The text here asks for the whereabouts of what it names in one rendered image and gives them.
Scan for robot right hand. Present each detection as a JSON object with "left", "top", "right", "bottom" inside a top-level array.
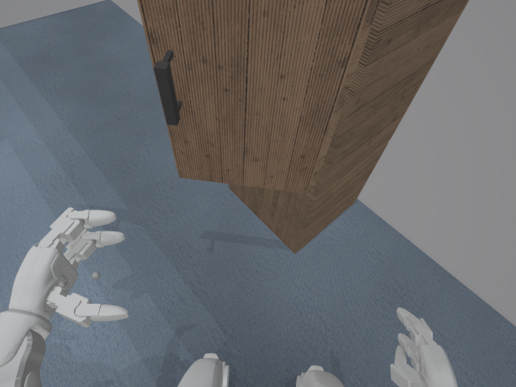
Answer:
[{"left": 390, "top": 307, "right": 458, "bottom": 387}]

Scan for robot left hand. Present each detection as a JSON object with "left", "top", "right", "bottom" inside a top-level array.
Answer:
[{"left": 9, "top": 207, "right": 129, "bottom": 327}]

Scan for robot right thigh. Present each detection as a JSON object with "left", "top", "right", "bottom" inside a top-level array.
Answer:
[{"left": 296, "top": 370, "right": 345, "bottom": 387}]

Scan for robot thigh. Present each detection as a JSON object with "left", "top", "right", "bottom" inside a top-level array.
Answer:
[
  {"left": 177, "top": 358, "right": 229, "bottom": 387},
  {"left": 296, "top": 370, "right": 345, "bottom": 387}
]

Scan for robot left thigh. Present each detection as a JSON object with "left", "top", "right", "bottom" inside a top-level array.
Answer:
[{"left": 177, "top": 358, "right": 229, "bottom": 387}]

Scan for handle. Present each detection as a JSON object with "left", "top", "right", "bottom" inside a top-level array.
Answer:
[{"left": 154, "top": 50, "right": 182, "bottom": 126}]

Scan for left robot forearm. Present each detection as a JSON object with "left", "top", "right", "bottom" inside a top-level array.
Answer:
[{"left": 0, "top": 310, "right": 52, "bottom": 387}]

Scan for cupboard door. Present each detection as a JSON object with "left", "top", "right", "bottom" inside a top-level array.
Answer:
[{"left": 137, "top": 0, "right": 371, "bottom": 194}]

